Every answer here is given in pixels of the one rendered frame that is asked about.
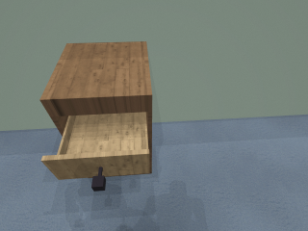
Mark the cabinet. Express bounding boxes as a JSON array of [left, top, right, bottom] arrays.
[[40, 41, 152, 178]]

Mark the handle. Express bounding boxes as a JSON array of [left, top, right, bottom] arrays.
[[91, 167, 106, 192]]

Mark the drawer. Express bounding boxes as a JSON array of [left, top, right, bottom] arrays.
[[41, 112, 150, 180]]

